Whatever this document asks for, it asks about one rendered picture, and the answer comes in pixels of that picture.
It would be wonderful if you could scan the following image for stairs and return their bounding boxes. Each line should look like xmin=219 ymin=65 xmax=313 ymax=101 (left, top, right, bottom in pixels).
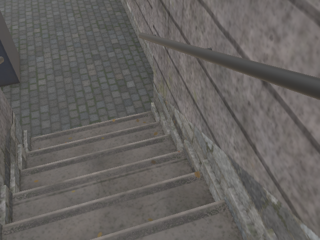
xmin=2 ymin=111 xmax=244 ymax=240

